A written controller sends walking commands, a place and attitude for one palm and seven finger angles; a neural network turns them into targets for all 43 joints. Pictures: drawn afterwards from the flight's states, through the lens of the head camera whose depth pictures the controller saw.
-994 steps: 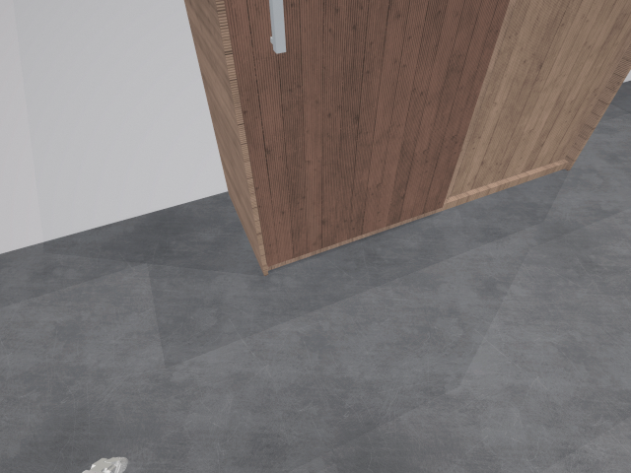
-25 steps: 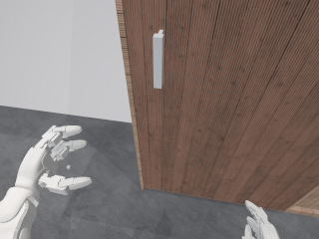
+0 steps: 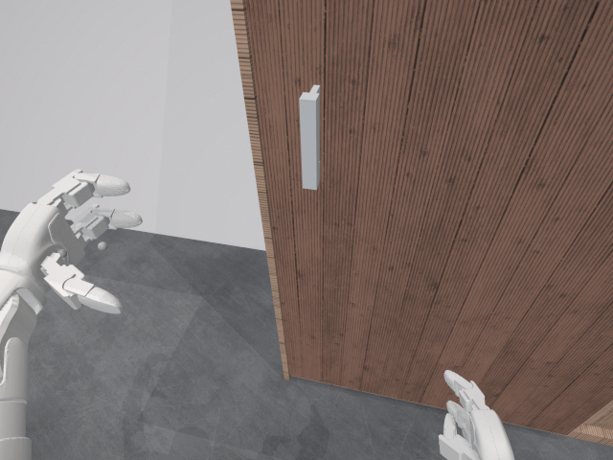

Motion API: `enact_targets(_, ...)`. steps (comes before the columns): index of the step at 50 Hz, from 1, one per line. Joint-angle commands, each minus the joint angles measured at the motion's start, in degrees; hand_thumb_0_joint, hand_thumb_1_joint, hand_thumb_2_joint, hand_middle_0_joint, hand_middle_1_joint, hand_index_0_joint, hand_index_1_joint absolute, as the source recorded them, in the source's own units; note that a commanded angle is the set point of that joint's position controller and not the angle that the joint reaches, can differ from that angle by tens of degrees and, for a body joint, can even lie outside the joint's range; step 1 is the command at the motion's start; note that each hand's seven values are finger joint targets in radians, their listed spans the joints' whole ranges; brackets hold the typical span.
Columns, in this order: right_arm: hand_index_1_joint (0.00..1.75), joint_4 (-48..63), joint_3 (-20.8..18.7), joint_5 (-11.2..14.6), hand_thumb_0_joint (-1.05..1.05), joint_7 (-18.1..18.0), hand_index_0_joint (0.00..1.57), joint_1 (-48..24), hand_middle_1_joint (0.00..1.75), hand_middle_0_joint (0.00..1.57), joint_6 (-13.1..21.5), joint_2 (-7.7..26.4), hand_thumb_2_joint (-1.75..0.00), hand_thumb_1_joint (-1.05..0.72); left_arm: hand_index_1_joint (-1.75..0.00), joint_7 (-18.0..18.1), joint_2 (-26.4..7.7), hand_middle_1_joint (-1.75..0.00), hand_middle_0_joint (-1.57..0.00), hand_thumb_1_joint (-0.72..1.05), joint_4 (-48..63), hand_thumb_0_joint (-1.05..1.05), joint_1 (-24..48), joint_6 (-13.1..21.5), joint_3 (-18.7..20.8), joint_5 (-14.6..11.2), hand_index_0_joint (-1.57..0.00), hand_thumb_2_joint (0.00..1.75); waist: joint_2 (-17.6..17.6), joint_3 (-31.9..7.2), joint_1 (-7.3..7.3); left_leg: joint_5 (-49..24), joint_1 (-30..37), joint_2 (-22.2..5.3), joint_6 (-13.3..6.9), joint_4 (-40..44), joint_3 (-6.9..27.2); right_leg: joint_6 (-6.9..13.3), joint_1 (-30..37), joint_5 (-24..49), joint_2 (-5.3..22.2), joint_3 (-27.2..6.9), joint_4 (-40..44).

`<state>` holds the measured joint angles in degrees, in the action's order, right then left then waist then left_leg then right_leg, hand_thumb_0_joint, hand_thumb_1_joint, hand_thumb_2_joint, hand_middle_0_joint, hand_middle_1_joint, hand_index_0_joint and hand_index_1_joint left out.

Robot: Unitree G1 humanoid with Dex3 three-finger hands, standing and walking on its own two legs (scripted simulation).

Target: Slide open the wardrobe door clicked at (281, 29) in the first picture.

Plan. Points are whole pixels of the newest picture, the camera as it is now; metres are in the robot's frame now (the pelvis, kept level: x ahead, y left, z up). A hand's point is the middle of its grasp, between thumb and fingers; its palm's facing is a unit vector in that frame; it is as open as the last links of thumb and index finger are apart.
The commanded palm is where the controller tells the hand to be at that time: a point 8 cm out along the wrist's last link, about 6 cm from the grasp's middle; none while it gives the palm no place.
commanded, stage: raise the hand with hooked fingers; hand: left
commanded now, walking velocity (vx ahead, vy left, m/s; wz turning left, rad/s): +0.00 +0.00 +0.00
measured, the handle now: (313, 138) +0.53 +0.07 +0.19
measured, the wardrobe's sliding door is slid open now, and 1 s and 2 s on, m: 0.00 0.00 0.00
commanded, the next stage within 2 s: move the hooked fingers beside the handle in 0.60 s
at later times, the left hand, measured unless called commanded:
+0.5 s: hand (110, 222) +0.29 +0.26 +0.21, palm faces +0.00 -1.00 -0.09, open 13.9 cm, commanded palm +0.25 +0.31 +0.21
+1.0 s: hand (143, 204) +0.32 +0.24 +0.21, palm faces -0.06 -1.00 -0.08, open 14.0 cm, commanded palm +0.30 +0.28 +0.21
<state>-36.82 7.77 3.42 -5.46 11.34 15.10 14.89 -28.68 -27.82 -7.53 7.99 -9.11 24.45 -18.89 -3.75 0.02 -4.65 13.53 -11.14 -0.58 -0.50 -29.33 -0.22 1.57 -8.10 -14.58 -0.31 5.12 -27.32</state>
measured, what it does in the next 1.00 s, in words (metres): stands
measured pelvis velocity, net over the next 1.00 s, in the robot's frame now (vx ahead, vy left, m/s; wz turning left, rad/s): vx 0.00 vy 0.00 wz -0.01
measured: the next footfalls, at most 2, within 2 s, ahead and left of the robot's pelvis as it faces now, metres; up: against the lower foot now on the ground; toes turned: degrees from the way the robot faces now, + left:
none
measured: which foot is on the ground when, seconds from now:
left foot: down 0.00-1.00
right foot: down 0.00-1.00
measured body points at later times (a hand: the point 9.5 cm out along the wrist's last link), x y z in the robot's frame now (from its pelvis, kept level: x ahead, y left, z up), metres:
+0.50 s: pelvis +0.01 -0.01 +0.00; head -0.03 -0.03 +0.45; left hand +0.28 +0.32 +0.21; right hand +0.20 -0.23 -0.06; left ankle +0.03 +0.11 -0.74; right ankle +0.01 -0.10 -0.74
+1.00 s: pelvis +0.00 +0.00 +0.00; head -0.03 -0.02 +0.45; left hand +0.32 +0.29 +0.22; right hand +0.20 -0.21 -0.06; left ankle +0.03 +0.11 -0.74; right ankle +0.01 -0.10 -0.74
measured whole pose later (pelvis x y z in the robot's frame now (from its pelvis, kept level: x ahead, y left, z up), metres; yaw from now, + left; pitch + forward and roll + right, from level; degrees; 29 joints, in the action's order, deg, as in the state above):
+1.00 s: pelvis +0.00 +0.00 +0.00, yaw +0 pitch -4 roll +0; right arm -37.4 6.9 4.2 -5.7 11.0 12.9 15.7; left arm -26.4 -26.3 -16.2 21.6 -12.2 19.5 -15.9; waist -2.9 -0.5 -3.6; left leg 12.0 -10.5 0.0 -0.7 -26.8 -0.7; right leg 1.4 -8.4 -13.8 0.2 4.5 -26.4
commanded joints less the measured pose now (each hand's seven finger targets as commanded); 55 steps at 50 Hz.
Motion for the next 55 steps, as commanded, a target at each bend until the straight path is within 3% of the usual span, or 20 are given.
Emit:
enact_targets(1,0.3,10.0,-3.7,0.7,0.0,-0.3,0.2,-8.7,0.3,0.2,3.0,7.0,-0.9,-0.9,-1.2,-1.0,-18.3,-1.2,-0.3,-0.5,10.8,0.0,20.5,2.1,7.9,-2.0,-0.3,0.3,-0.7,-9.4,0.41,-5.7,4.7,1.1,-1.5,4.8,2.3,-0.3,-0.5,7.9,-0.2,-4.1,6.2)
enact_targets(5,0.3,10.0,-4.0,1.2,0.0,-0.1,0.2,-8.8,0.3,0.2,2.4,7.6,-0.9,-0.9,-1.2,-1.8,-20.4,-1.2,-0.3,-0.5,8.2,0.0,24.5,-0.1,8.3,-1.4,-0.3,0.3,-1.3,-8.7,0.71,-4.8,4.8,1.2,-1.6,5.7,2.1,-0.5,-1.4,6.8,0.1,-3.8,6.7)
enact_targets(7,0.3,9.8,-4.2,1.2,0.0,0.3,0.2,-8.1,0.3,0.2,2.0,7.9,-0.9,-0.9,-1.2,-2.6,-18.2,-1.2,-0.3,-0.5,3.4,0.0,20.8,-1.4,7.2,-1.8,-0.3,0.3,2.6,-7.8,0.65,-5.7,3.4,1.1,-1.8,5.3,2.0,-0.9,-1.6,8.3,0.3,-4.1,6.3)
enact_targets(9,0.3,10.5,-4.4,1.5,0.0,0.7,0.2,-8.3,0.3,0.2,1.6,8.2,-0.9,-0.9,-1.2,-3.5,-17.4,-1.2,-0.3,-0.5,3.1,0.0,19.8,-2.1,6.4,-1.9,-0.3,0.3,3.0,-8.8,0.6,-6.0,3.3,1.2,-1.8,4.4,1.6,-1.6,-2.1,9.2,0.6,-5.0,5.8)
enact_targets(14,0.3,11.9,-4.7,1.4,0.0,1.0,0.2,-8.6,0.3,0.2,1.3,7.9,-0.9,-0.9,-1.2,-2.6,-19.3,-1.2,-0.3,-0.5,9.2,0.0,21.7,-1.0,8.5,-2.2,-0.3,0.3,0.5,-11.9,0.23,-7.6,5.1,1.4,-1.8,3.8,1.2,-1.4,-1.2,10.7,0.4,-4.8,4.9)
enact_targets(16,0.3,12.1,-4.8,1.1,0.0,0.9,0.2,-8.9,0.3,0.2,1.4,7.7,-0.9,-0.9,-1.2,-1.5,-20.9,-1.2,-0.3,-0.5,11.8,0.0,21.3,0.1,10.6,-2.4,-0.3,0.3,2.0,-12.2,-0.22,-8.8,5.2,1.2,-2.0,3.1,1.0,-1.8,-0.5,11.9,0.4,-5.6,5.1)
enact_targets(20,0.3,11.6,-4.7,1.1,0.0,0.4,0.2,-8.4,0.3,0.2,1.5,7.4,-0.9,-0.9,-1.2,0.0,-20.0,-1.2,-0.3,-0.5,12.2,0.0,22.1,0.4,10.1,-1.7,-0.3,0.3,-2.9,-10.8,0.22,-7.9,5.9,1.3,-1.8,4.7,0.8,-1.0,-1.0,10.8,0.1,-4.3,5.4)
enact_targets(25,0.3,11.1,-4.7,1.3,0.0,-0.1,0.2,-8.3,0.3,0.2,1.2,7.4,-0.9,-0.9,-1.2,0.0,-18.1,-1.2,-0.3,-0.5,11.7,0.0,23.0,-0.8,7.8,-1.1,-0.3,0.3,-2.8,-9.7,0.87,-7.4,6.7,1.1,-1.7,5.8,1.1,-0.8,-1.5,10.2,-0.2,-3.5,5.8)
enact_targets(26,0.3,11.2,-4.6,1.2,0.0,0.0,0.2,-8.7,0.3,0.2,1.2,7.4,-0.9,-0.9,-1.2,-0.2,-17.8,-1.2,-0.3,-0.5,11.3,0.0,22.3,-0.9,7.5,-1.2,-0.3,0.3,-1.2,-9.3,0.54,-7.9,6.5,1.0,-1.7,5.5,1.1,-1.0,-1.3,10.6,-0.2,-3.9,6.1)
enact_targets(33,0.3,11.1,-4.5,1.2,0.0,0.3,0.2,-8.8,0.3,0.2,0.8,7.6,-0.9,-0.9,-1.2,-1.7,-18.4,-1.2,-0.3,-0.5,9.5,0.0,22.1,-1.5,8.2,-1.9,-0.3,0.3,0.6,-10.0,0.62,-7.8,6.5,1.1,-1.8,5.8,1.5,-1.0,-1.5,10.9,-0.2,-3.7,6.0)
enact_targets(35,0.3,11.2,-4.4,1.3,0.0,0.3,0.2,-8.8,0.3,0.2,0.7,7.5,-0.9,-0.9,-1.2,-1.7,-18.1,-1.2,-0.3,-0.5,9.3,0.0,22.5,-1.6,7.6,-1.6,-0.3,0.3,-0.6,-9.9,0.71,-7.1,6.6,1.2,-1.6,6.2,1.7,-0.5,-1.9,9.5,-0.4,-3.1,6.0)
enact_targets(37,0.3,10.3,-4.2,1.4,0.0,0.0,0.2,-8.8,0.3,0.2,0.6,7.4,-0.9,-0.9,-1.2,-1.5,-16.2,-1.2,-0.3,-0.5,7.2,0.0,27.6,-1.4,4.5,-1.5,-0.3,0.3,-0.3,-7.2,2.11,-4.2,5.9,1.0,-1.5,6.3,1.8,-0.8,-4.2,6.2,-0.3,-3.7,7.1)
enact_targets(39,0.3,9.9,-4.3,1.5,0.0,-0.5,0.2,-8.5,0.3,0.2,0.9,7.7,-0.9,-0.9,-1.2,-0.8,-16.1,-1.2,-0.3,-0.5,5.2,0.0,30.2,-0.9,3.8,-0.8,-0.3,0.3,-0.3,-6.9,2.47,-1.8,5.8,0.9,-1.5,6.8,2.4,-0.4,-5.1,2.7,-0.5,-3.5,7.3)
enact_targets(40,0.3,10.1,-4.2,1.5,0.0,-0.6,0.2,-8.8,0.3,0.2,1.1,7.5,-0.9,-0.9,-1.2,-0.5,-14.6,-1.2,-0.3,-0.5,6.4,0.0,32.4,-0.4,1.8,-0.4,-0.3,0.3,-1.8,-8.3,2.61,-1.2,6.6,1.0,-1.4,7.0,2.5,-0.3,-5.1,2.1,-0.3,-3.5,7.1)
enact_targets(41,0.3,10.0,-4.1,1.4,0.0,-0.7,0.2,-9.1,0.3,0.2,1.2,7.2,-0.9,-0.9,-1.2,-0.1,-14.2,-1.2,-0.3,-0.5,7.4,0.0,34.1,0.1,0.8,-0.2,-0.3,0.3,-0.2,-9.1,2.67,-1.8,7.2,0.8,-1.5,6.6,2.5,-0.3,-4.8,2.6,-0.4,-3.8,7.1)
enact_targets(45,0.3,9.1,-4.1,1.3,0.0,-1.0,0.2,-8.7,0.3,0.2,1.4,7.3,-0.9,-0.9,-1.2,1.6,-13.2,-1.2,-0.3,-0.5,5.0,0.0,38.8,0.8,-0.9,1.2,-0.3,0.3,-3.2,-10.5,2.96,-1.1,7.3,1.0,-1.2,7.3,3.0,0.2,-4.4,2.4,-0.1,-3.4,6.6)
enact_targets(46,0.3,9.2,-4.1,1.2,0.0,-0.9,0.2,-8.8,0.3,0.2,1.5,7.1,-0.9,-0.9,-1.2,2.0,-13.1,-1.2,-0.3,-0.5,5.0,0.0,38.0,0.9,-0.7,1.1,-0.3,0.3,-1.3,-11.0,2.35,-2.1,7.3,0.8,-1.2,7.0,3.0,0.2,-3.9,3.1,-0.2,-3.6,6.6)
enact_targets(50,0.3,9.0,-4.3,1.0,0.0,-0.5,0.2,-8.4,0.3,0.2,1.1,7.2,-0.9,-0.9,-1.2,3.7,-12.4,-1.2,-0.3,-0.5,2.0,0.0,36.5,0.2,-0.2,1.9,-0.3,0.3,-0.8,-11.5,1.57,-3.3,6.4,0.7,-1.1,7.6,3.0,0.4,-2.9,4.6,0.1,-3.1,5.9)
enact_targets(53,0.3,9.4,-4.6,0.8,0.0,0.0,0.2,-8.5,0.3,0.2,0.4,7.4,-0.9,-0.9,-1.2,4.8,-14.2,-1.2,-0.3,-0.5,1.1,0.0,34.3,-0.9,2.3,2.1,-0.3,0.3,2.0,-12.0,0.67,-5.7,4.7,0.7,-1.4,7.3,2.0,0.3,-0.9,7.4,0.4,-3.5,5.8)
enact_targets(55,0.3,10.0,-4.8,0.9,0.0,0.3,0.2,-8.6,0.3,0.2,0.1,7.2,-0.9,-0.9,-1.2,5.5,-13.5,-1.2,-0.3,-0.5,2.9,0.0,34.1,-1.1,2.2,2.4,-0.3,0.3,-0.2,-13.1,0.53,-7.8,5.5,0.7,-1.3,7.1,1.4,0.4,-0.2,9.9,0.4,-3.4,5.2)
